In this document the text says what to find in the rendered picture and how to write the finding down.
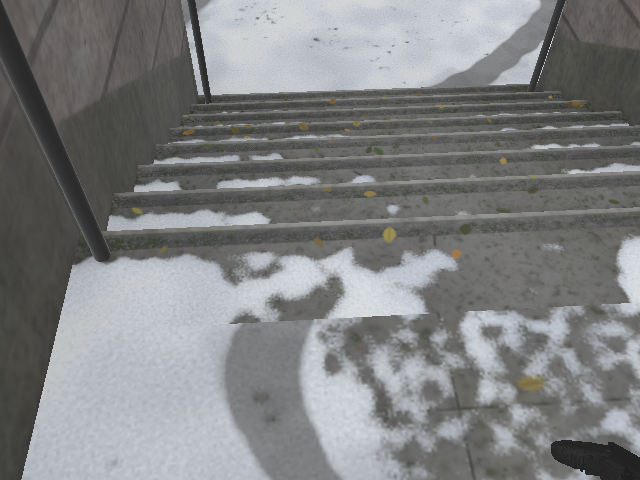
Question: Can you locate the robot right hand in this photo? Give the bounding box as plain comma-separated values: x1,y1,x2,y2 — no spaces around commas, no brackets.
551,440,640,480

